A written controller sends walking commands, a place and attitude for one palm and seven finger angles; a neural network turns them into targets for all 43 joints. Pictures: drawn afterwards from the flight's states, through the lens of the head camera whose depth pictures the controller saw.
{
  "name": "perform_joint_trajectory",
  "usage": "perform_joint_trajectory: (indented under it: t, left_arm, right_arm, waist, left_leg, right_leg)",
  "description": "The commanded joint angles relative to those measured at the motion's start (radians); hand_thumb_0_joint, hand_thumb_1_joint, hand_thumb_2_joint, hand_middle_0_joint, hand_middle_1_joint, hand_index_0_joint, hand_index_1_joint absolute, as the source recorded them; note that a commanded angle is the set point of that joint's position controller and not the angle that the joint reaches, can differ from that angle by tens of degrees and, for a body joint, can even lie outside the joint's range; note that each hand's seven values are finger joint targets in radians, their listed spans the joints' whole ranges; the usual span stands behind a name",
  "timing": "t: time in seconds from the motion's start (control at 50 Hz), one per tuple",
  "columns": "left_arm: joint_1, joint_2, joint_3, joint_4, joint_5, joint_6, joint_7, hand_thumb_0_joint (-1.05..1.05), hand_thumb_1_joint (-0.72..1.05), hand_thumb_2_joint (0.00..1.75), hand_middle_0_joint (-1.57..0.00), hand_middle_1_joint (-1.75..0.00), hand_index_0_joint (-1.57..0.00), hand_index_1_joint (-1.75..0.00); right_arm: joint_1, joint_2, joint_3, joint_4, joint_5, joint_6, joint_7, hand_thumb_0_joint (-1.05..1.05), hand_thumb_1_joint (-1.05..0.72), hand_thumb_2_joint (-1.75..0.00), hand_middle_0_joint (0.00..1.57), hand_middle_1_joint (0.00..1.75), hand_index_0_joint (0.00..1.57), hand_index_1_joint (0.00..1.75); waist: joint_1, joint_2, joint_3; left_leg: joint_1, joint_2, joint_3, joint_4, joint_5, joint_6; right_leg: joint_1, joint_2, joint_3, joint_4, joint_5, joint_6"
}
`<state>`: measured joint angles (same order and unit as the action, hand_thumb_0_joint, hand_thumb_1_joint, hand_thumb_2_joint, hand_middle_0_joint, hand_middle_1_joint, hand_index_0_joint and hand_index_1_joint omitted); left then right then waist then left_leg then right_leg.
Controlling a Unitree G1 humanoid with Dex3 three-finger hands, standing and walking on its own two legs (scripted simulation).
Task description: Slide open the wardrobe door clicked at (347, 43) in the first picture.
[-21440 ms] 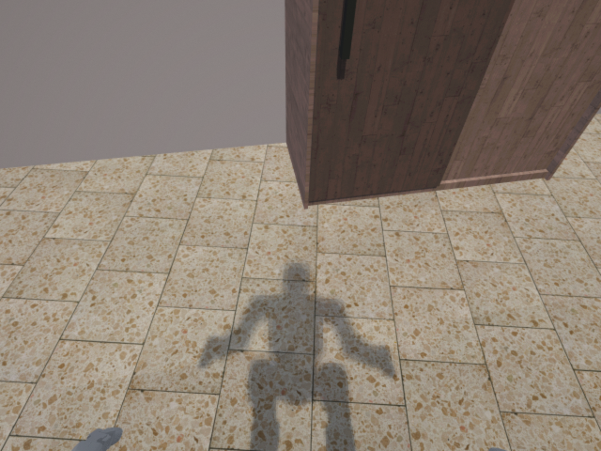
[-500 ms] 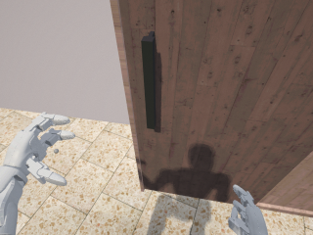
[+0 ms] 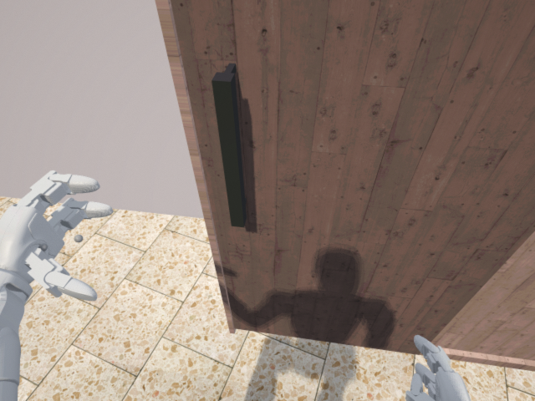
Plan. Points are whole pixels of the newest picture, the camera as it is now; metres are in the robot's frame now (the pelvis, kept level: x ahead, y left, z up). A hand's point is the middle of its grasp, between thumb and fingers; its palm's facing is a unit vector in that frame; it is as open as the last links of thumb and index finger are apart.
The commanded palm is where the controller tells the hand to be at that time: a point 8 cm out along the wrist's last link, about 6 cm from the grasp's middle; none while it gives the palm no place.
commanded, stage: raise the hand with hooked fingers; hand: left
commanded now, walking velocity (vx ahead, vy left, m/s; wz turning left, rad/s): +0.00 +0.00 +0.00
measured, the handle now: (235, 155) +0.48 +0.10 +0.13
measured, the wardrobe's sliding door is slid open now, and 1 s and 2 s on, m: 0.00 0.00 0.00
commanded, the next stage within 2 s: move the hooked fingers beside the handle in 0.18 s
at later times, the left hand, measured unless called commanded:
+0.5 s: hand (83, 230) +0.29 +0.28 +0.14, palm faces +0.00 -1.00 -0.03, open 14.0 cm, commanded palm +0.27 +0.31 +0.15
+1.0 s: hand (126, 202) +0.34 +0.24 +0.14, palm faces -0.05 -1.00 +0.00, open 14.0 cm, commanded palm +0.32 +0.29 +0.15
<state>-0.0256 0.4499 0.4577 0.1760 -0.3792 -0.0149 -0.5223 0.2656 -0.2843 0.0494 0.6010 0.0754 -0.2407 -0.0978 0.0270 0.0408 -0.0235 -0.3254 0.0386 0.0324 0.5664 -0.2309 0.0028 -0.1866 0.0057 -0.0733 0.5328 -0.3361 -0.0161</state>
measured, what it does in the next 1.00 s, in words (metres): stands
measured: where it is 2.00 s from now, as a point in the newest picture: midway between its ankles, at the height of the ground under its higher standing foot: outside the picture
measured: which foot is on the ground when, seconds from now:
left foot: down 0.00-1.00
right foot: down 0.00-1.00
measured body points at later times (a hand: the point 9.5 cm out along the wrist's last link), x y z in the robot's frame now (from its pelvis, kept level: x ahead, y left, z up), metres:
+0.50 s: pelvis +0.00 +0.00 +0.00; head +0.00 -0.01 +0.45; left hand +0.28 +0.33 +0.14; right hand +0.18 -0.23 -0.07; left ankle +0.04 +0.12 -0.73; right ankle -0.03 -0.11 -0.73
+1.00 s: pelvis +0.00 +0.01 +0.00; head +0.01 +0.01 +0.45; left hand +0.34 +0.30 +0.14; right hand +0.16 -0.23 -0.08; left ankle +0.04 +0.12 -0.73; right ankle -0.03 -0.11 -0.73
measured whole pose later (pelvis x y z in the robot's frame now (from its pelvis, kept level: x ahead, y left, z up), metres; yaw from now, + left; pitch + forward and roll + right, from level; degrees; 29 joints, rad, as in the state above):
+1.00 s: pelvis +0.00 +0.01 +0.00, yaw +0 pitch +1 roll -1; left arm -0.30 0.40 0.32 0.38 -0.29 0.04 -0.39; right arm 0.26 -0.26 0.06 0.61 0.08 -0.16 -0.11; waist 0.01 0.04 -0.02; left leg -0.35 0.02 0.04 0.56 -0.23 0.02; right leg -0.22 -0.01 -0.06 0.53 -0.33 0.00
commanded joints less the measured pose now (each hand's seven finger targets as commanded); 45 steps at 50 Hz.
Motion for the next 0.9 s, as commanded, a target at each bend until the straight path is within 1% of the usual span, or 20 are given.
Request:
perform_joint_trajectory:
  t: [0.0, 0.04, 0.12, 0.2, 0.24, 0.26, 0.32, 0.42, 0.48, 0.52, 0.54, 0.62, 0.64, 0.66, 0.72, 0.74, 0.82, 0.84, 0.86, 0.88]
  left_arm:
    - [-0.263, 0.301, 0.110, -0.120, -0.021, -0.027, 0.011, 0.00, -0.50, 0.30, -0.30, -1.20, -0.30, -1.20]
    - [-0.273, 0.277, 0.073, -0.114, -0.018, 0.002, -0.001, 0.00, -0.50, 0.30, -0.30, -1.20, -0.30, -1.20]
    - [-0.296, 0.288, 0.069, -0.175, -0.019, 0.004, -0.013, 0.00, -0.50, 0.30, -0.30, -1.20, -0.30, -1.20]
    - [-0.275, 0.326, 0.131, -0.192, -0.032, -0.038, -0.001, 0.00, -0.50, 0.30, -0.30, -1.20, -0.30, -1.20]
    - [-0.254, 0.349, 0.160, -0.159, -0.037, -0.044, -0.001, 0.00, -0.50, 0.30, -0.30, -1.20, -0.30, -1.20]
    - [-0.260, 0.331, 0.148, -0.138, -0.038, -0.039, -0.002, 0.00, -0.50, 0.30, -0.30, -1.20, -0.30, -1.20]
    - [-0.307, 0.320, 0.123, -0.087, -0.029, -0.017, -0.010, 0.00, -0.50, 0.30, -0.30, -1.20, -0.30, -1.20]
    - [-0.417, 0.274, 0.038, -0.118, -0.015, -0.021, -0.014, 0.00, -0.50, 0.30, -0.30, -1.20, -0.30, -1.20]
    - [-0.473, 0.242, -0.005, -0.138, -0.009, -0.042, 0.003, 0.00, -0.50, 0.30, -0.30, -1.20, -0.30, -1.20]
    - [-0.478, 0.248, 0.006, -0.129, -0.006, -0.049, 0.020, 0.00, -0.50, 0.30, -0.30, -1.20, -0.30, -1.20]
    - [-0.446, 0.279, 0.038, -0.105, -0.004, -0.047, 0.031, 0.00, -0.50, 0.30, -0.30, -1.20, -0.30, -1.20]
    - [-0.461, 0.271, 0.039, -0.064, 0.018, -0.021, 0.062, 0.00, -0.50, 0.30, -0.30, -1.20, -0.30, -1.20]
    - [-0.451, 0.290, 0.056, -0.053, 0.020, -0.018, 0.072, 0.00, -0.50, 0.30, -0.30, -1.20, -0.30, -1.20]
    - [-0.445, 0.273, 0.043, -0.047, 0.027, -0.008, 0.076, 0.00, -0.50, 0.30, -0.30, -1.20, -0.30, -1.20]
    - [-0.520, 0.224, -0.009, -0.071, 0.036, -0.003, 0.091, 0.00, -0.50, 0.30, -0.30, -1.20, -0.30, -1.20]
    - [-0.501, 0.234, 0.002, -0.063, 0.032, -0.007, 0.095, 0.00, -0.50, 0.30, -0.30, -1.20, -0.30, -1.20]
    - [-0.569, 0.203, -0.037, -0.052, 0.042, -0.013, 0.102, 0.00, -0.50, 0.30, -0.30, -1.20, -0.30, -1.20]
    - [-0.584, 0.199, -0.048, -0.045, 0.044, -0.016, 0.107, 0.00, -0.50, 0.30, -0.30, -1.20, -0.30, -1.20]
    - [-0.589, 0.213, -0.035, -0.022, 0.048, -0.012, 0.113, 0.00, -0.50, 0.30, -0.30, -1.20, -0.30, -1.20]
    - [-0.632, 0.187, -0.066, -0.027, 0.053, -0.015, 0.114, 0.00, -0.50, 0.30, -0.30, -1.20, -0.30, -1.20]
  right_arm:
    - [-0.109, -0.120, -0.043, -0.152, 0.007, -0.052, -0.015, 0.00, -0.90, -0.90, 0.20, 0.30, 0.20, 0.30]
    - [-0.113, -0.123, -0.046, -0.159, 0.011, -0.046, -0.016, 0.00, -0.90, -0.90, 0.20, 0.30, 0.20, 0.30]
    - [-0.118, -0.121, -0.047, -0.177, 0.011, -0.042, -0.019, 0.00, -0.90, -0.90, 0.20, 0.30, 0.20, 0.30]
    - [-0.118, -0.117, -0.047, -0.174, 0.006, -0.044, -0.015, 0.00, -0.90, -0.90, 0.20, 0.30, 0.20, 0.30]
    - [-0.116, -0.119, -0.048, -0.166, 0.004, -0.041, -0.013, 0.00, -0.90, -0.90, 0.20, 0.30, 0.20, 0.30]
    - [-0.119, -0.117, -0.045, -0.165, 0.005, -0.037, -0.013, 0.00, -0.90, -0.90, 0.20, 0.30, 0.20, 0.30]
    - [-0.111, -0.121, -0.045, -0.161, 0.010, -0.024, -0.019, 0.00, -0.90, -0.90, 0.20, 0.30, 0.20, 0.30]
    - [-0.112, -0.118, -0.044, -0.165, 0.010, -0.021, -0.030, 0.00, -0.90, -0.90, 0.20, 0.30, 0.20, 0.30]
    - [-0.112, -0.116, -0.041, -0.160, 0.007, -0.022, -0.034, 0.00, -0.90, -0.90, 0.20, 0.30, 0.20, 0.30]
    - [-0.109, -0.115, -0.043, -0.156, 0.006, -0.023, -0.034, 0.00, -0.90, -0.90, 0.20, 0.30, 0.20, 0.30]
    - [-0.103, -0.119, -0.044, -0.152, 0.004, -0.022, -0.031, 0.00, -0.90, -0.90, 0.20, 0.30, 0.20, 0.30]
    - [-0.110, -0.114, -0.041, -0.156, 0.005, -0.008, -0.027, 0.00, -0.90, -0.90, 0.20, 0.30, 0.20, 0.30]
    - [-0.108, -0.117, -0.042, -0.153, 0.004, -0.005, -0.026, 0.00, -0.90, -0.90, 0.20, 0.30, 0.20, 0.30]
    - [-0.110, -0.116, -0.040, -0.159, 0.005, 0.000, -0.024, 0.00, -0.90, -0.90, 0.20, 0.30, 0.20, 0.30]
    - [-0.115, -0.110, -0.038, -0.165, 0.006, 0.007, -0.021, 0.00, -0.90, -0.90, 0.20, 0.30, 0.20, 0.30]
    - [-0.110, -0.111, -0.042, -0.163, 0.005, 0.008, -0.021, 0.00, -0.90, -0.90, 0.20, 0.30, 0.20, 0.30]
    - [-0.101, -0.116, -0.042, -0.152, 0.006, 0.016, -0.025, 0.00, -0.90, -0.90, 0.20, 0.30, 0.20, 0.30]
    - [-0.095, -0.118, -0.042, -0.149, 0.006, 0.018, -0.025, 0.00, -0.90, -0.90, 0.20, 0.30, 0.20, 0.30]
    - [-0.094, -0.120, -0.045, -0.145, 0.006, 0.021, -0.027, 0.00, -0.90, -0.90, 0.20, 0.30, 0.20, 0.30]
    - [-0.094, -0.119, -0.044, -0.141, 0.006, 0.023, -0.028, 0.00, -0.90, -0.90, 0.20, 0.30, 0.20, 0.30]
  waist:
    - [0.005, 0.072, -0.108]
    - [0.001, 0.033, -0.100]
    - [0.000, 0.023, -0.185]
    - [0.009, -0.009, -0.218]
    - [0.016, -0.019, -0.199]
    - [0.012, -0.027, -0.180]
    - [0.003, 0.025, -0.158]
    - [-0.019, 0.064, -0.182]
    - [-0.028, 0.055, -0.191]
    - [-0.022, 0.056, -0.202]
    - [-0.010, 0.004, -0.209]
    - [0.000, 0.048, -0.209]
    - [0.005, 0.009, -0.204]
    - [0.006, 0.029, -0.209]
    - [-0.011, 0.062, -0.208]
    - [-0.008, 0.020, -0.211]
    - [-0.026, 0.041, -0.205]
    - [-0.030, 0.008, -0.205]
    - [-0.029, 0.002, -0.201]
    - [-0.040, 0.019, -0.205]
  left_leg:
    - [0.169, -0.044, -0.035, -0.063, 0.108, 0.033]
    - [0.167, -0.040, -0.035, -0.056, 0.114, 0.035]
    - [0.207, -0.046, -0.038, -0.044, 0.158, 0.041]
    - [0.217, -0.046, -0.035, -0.039, 0.195, 0.041]
    - [0.202, -0.043, -0.031, -0.035, 0.192, 0.040]
    - [0.189, -0.044, -0.031, -0.040, 0.184, 0.040]
    - [0.183, -0.047, -0.030, -0.042, 0.166, 0.036]
    - [0.219, -0.043, -0.042, -0.043, 0.142, 0.037]
    - [0.230, -0.040, -0.051, -0.050, 0.127, 0.037]
    - [0.237, -0.039, -0.058, -0.058, 0.126, 0.034]
    - [0.223, -0.037, -0.057, -0.057, 0.135, 0.036]
    - [0.214, -0.036, -0.055, -0.074, 0.131, 0.029]
    - [0.201, -0.035, -0.052, -0.071, 0.143, 0.032]
    - [0.200, -0.035, -0.050, -0.076, 0.145, 0.031]
    - [0.223, -0.031, -0.055, -0.082, 0.129, 0.027]
    - [0.215, -0.028, -0.051, -0.075, 0.134, 0.031]
    - [0.226, -0.026, -0.057, -0.082, 0.118, 0.028]
    - [0.221, -0.025, -0.055, -0.077, 0.119, 0.032]
    - [0.213, -0.025, -0.055, -0.079, 0.105, 0.032]
    - [0.225, -0.026, -0.057, -0.082, 0.099, 0.032]
  right_leg:
    - [-0.128, 0.009, 0.047, -0.109, 0.231, 0.017]
    - [-0.124, 0.005, 0.059, -0.112, 0.241, 0.025]
    - [-0.107, 0.010, 0.046, -0.090, 0.293, 0.026]
    - [-0.083, 0.013, 0.043, -0.077, 0.346, 0.024]
    - [-0.083, 0.010, 0.055, -0.082, 0.351, 0.030]
    - [-0.091, 0.007, 0.054, -0.081, 0.355, 0.030]
    - [-0.118, 0.011, 0.046, -0.080, 0.324, 0.025]
    - [-0.145, 0.018, 0.040, -0.085, 0.264, 0.015]
    - [-0.152, 0.021, 0.033, -0.085, 0.233, 0.010]
    - [-0.149, 0.021, 0.024, -0.084, 0.225, 0.005]
    - [-0.129, 0.021, 0.026, -0.086, 0.230, 0.005]
    - [-0.131, 0.017, 0.018, -0.081, 0.224, 0.002]
    - [-0.112, 0.016, 0.020, -0.085, 0.234, 0.002]
    - [-0.114, 0.015, 0.019, -0.080, 0.238, 0.001]
    - [-0.137, 0.019, 0.014, -0.084, 0.215, 0.000]
    - [-0.124, 0.019, 0.020, -0.090, 0.220, 0.001]
    - [-0.150, 0.023, 0.014, -0.088, 0.201, 0.000]
    - [-0.146, 0.022, 0.017, -0.092, 0.201, 0.001]
    - [-0.153, 0.021, 0.019, -0.094, 0.191, 0.003]
    - [-0.165, 0.021, 0.018, -0.093, 0.181, 0.002]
